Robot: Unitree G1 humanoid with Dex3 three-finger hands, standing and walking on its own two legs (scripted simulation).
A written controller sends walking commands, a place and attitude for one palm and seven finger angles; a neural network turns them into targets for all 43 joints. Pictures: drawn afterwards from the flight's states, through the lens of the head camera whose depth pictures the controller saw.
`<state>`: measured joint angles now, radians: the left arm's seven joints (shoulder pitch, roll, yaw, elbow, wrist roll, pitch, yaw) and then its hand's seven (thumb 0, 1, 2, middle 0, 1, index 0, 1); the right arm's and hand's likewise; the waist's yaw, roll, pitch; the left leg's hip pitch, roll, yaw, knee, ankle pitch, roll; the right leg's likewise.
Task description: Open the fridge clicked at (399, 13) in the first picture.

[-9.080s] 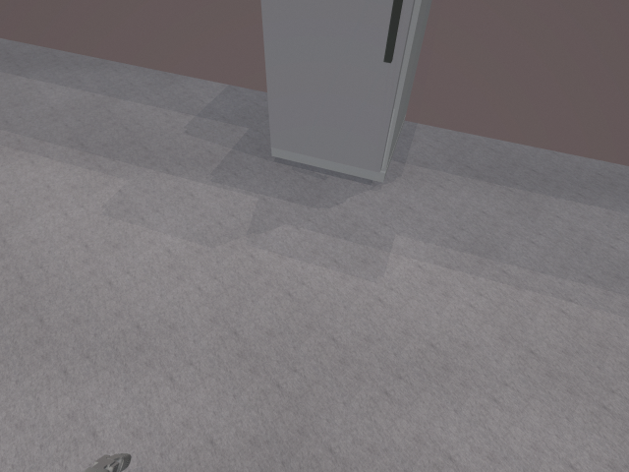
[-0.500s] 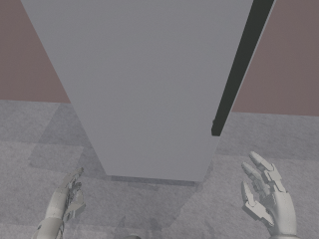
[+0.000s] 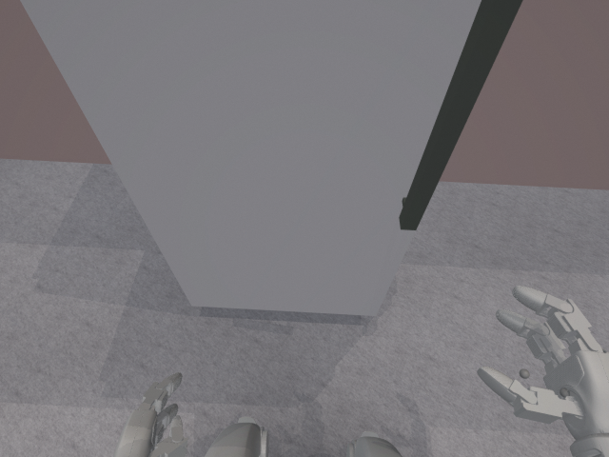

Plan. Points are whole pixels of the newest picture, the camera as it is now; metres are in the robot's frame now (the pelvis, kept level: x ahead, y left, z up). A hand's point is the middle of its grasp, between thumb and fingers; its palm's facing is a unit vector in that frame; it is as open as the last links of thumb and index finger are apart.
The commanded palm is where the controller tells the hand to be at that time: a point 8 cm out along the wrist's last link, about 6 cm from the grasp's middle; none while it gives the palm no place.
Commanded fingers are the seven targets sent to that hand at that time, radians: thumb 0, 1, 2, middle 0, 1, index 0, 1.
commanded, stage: raise the hand to about handle height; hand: right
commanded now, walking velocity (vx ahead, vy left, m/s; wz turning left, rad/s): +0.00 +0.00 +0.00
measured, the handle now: (453, 95) +0.53 -0.15 +0.19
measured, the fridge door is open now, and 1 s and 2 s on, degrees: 0 0 0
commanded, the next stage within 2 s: move the hooked fingers beside the handle in 1.28 s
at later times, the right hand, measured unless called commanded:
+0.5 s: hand (581, 348) +0.25 -0.28 +0.08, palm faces +0.02 +1.00 -0.06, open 13.6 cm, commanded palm +0.23 -0.33 +0.08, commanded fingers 0.00 0.50 -0.30 0.30 1.20 0.30 1.20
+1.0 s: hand (598, 311) +0.29 -0.29 +0.10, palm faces +0.00 +1.00 -0.04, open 14.0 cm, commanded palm +0.26 -0.34 +0.10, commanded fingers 0.00 0.50 -0.30 0.30 1.20 0.30 1.20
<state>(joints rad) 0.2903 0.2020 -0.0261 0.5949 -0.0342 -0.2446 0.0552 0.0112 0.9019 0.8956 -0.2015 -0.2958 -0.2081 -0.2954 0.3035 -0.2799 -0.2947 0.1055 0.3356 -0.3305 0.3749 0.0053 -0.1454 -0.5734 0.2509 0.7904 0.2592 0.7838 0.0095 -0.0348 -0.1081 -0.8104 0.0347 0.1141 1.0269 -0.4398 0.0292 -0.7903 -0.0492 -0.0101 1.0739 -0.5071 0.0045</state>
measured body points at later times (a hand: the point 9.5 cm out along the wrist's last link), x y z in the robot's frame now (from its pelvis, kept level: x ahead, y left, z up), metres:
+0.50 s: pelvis +0.01 -0.02 +0.02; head +0.06 -0.04 +0.46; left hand +0.20 +0.20 -0.04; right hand +0.25 -0.33 +0.08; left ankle +0.04 +0.11 -0.67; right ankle +0.01 -0.12 -0.67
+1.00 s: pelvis +0.02 -0.02 +0.03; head +0.06 -0.03 +0.48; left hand +0.16 +0.23 -0.05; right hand +0.28 -0.35 +0.10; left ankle +0.04 +0.11 -0.67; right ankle +0.01 -0.12 -0.67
